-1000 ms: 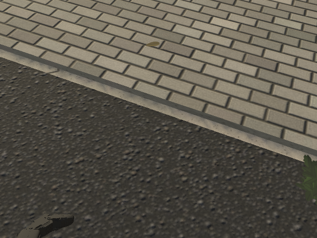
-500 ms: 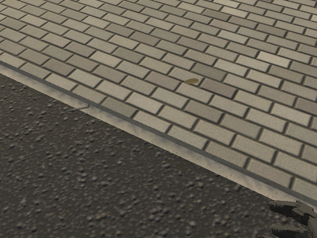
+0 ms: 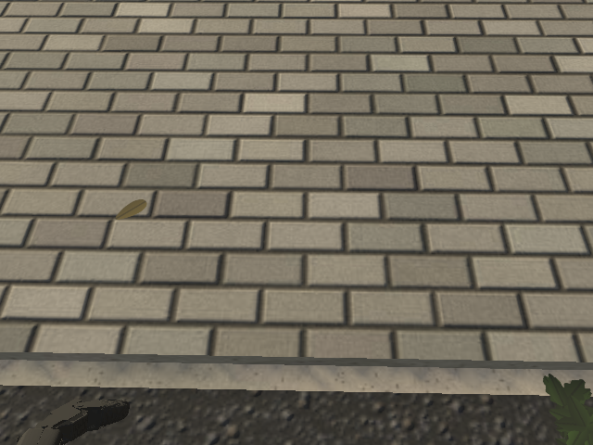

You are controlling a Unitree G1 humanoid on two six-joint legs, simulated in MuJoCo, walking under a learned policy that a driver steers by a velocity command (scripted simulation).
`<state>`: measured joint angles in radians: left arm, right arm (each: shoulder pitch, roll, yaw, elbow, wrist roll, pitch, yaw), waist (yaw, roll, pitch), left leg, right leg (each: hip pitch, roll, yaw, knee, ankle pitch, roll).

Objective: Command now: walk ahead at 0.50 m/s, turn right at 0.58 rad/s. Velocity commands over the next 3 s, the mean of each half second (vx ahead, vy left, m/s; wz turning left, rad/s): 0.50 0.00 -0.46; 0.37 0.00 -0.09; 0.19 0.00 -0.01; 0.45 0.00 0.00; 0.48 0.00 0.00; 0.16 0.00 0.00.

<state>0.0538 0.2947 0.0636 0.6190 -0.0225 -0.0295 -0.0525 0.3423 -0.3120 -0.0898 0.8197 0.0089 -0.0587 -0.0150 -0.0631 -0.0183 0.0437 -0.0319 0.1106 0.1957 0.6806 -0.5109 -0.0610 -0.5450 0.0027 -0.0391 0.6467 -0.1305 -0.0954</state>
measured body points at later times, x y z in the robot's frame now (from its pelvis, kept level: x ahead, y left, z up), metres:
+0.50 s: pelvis +0.29 +0.01 +0.01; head +0.31 +0.01 +0.46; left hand +0.39 +0.28 -0.10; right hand +0.45 -0.27 -0.06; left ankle +0.40 +0.09 -0.71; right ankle +0.12 -0.08 -0.69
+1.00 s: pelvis +0.50 -0.06 +0.05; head +0.54 -0.07 +0.49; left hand +0.76 +0.11 -0.04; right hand +0.47 -0.32 -0.09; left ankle +0.42 +0.09 -0.65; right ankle +0.60 -0.20 -0.67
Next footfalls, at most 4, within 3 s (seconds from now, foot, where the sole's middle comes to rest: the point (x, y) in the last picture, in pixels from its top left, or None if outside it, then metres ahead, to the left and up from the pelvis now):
0.46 left None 0.44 0.09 -0.75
0.88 right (390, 342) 0.63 -0.21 -0.70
1.20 left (279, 351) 0.63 0.04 -0.70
1.48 right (378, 379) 0.56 -0.18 -0.72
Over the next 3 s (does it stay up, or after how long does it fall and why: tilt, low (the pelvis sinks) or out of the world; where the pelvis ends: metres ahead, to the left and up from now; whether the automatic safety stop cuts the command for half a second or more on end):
stays up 1.17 -0.17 0.07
